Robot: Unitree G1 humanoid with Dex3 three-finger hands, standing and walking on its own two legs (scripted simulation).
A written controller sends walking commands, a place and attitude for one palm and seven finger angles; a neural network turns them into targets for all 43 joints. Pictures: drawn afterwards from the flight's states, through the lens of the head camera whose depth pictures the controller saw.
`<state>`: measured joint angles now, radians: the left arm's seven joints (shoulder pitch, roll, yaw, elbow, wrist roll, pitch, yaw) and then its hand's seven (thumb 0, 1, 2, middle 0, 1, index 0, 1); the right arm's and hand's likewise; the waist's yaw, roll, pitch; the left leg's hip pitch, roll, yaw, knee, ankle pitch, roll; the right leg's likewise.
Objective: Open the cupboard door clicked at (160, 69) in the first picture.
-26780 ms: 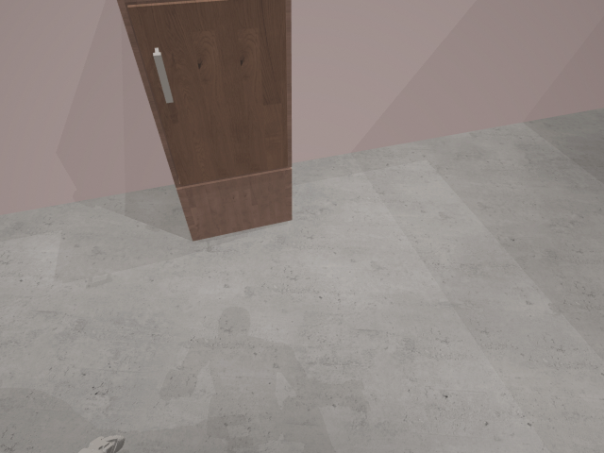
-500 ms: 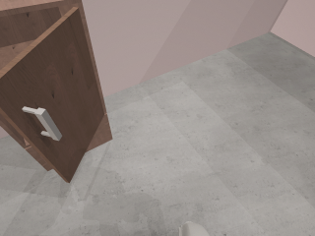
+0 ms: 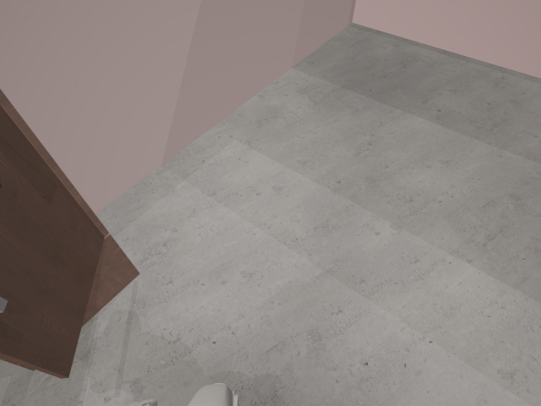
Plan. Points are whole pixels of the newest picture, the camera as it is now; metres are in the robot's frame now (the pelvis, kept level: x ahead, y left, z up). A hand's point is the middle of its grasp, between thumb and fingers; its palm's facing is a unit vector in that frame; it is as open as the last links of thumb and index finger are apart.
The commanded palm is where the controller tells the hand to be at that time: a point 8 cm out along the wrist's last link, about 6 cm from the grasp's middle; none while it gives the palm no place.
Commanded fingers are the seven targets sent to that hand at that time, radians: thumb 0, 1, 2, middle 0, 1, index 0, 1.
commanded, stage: walk to a spot facing it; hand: left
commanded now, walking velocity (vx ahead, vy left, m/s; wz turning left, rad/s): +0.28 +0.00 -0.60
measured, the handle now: out of the picture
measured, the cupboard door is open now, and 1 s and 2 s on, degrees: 43 43 43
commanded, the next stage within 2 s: turn to face it in 1.54 s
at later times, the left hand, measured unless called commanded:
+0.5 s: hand (187, 347) +0.24 +0.17 -0.17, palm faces -0.31 -0.94 -0.15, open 7.4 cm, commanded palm none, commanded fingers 0.00 0.90 0.90 -0.20 -0.30 -0.20 -0.30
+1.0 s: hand (275, 276) +0.38 +0.01 -0.15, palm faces -0.41 -0.88 -0.25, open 7.2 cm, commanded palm none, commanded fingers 0.00 0.90 0.90 -0.20 -0.30 -0.20 -0.30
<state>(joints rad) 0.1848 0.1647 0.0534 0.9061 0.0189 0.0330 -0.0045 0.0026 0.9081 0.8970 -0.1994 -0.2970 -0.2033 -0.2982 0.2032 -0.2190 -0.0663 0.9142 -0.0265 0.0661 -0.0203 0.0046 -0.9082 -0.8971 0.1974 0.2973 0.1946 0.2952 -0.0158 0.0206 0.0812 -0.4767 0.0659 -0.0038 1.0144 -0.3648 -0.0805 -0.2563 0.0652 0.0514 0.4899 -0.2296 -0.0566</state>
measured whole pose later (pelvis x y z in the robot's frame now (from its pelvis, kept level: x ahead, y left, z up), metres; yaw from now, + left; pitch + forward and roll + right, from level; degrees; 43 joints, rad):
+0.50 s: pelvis +0.10 +0.02 +0.00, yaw -19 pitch +1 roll -1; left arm 0.18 0.22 0.08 0.95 0.03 0.05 -0.06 0.01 0.92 0.90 -0.19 -0.30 -0.19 -0.30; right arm 0.45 -0.15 -0.01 1.00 -0.03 -0.05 -0.04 0.00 -0.91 -0.90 0.20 0.30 0.20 0.30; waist -0.02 -0.03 0.07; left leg 0.02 0.08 0.26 0.35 -0.38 -0.02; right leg -0.68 -0.06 -0.07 1.03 -0.16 0.00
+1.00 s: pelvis +0.27 -0.14 +0.00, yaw -30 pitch +0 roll +2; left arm 0.32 0.15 0.05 1.03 0.00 -0.07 0.01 -0.01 0.94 0.90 -0.20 -0.30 -0.20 -0.30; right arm 0.18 -0.17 -0.05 0.96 -0.02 0.00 -0.01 0.00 -0.91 -0.90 0.20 0.30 0.19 0.29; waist 0.00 0.02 0.04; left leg -0.65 0.12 0.01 1.07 -0.14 -0.04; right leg -0.07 0.13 -0.05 0.31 -0.25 -0.15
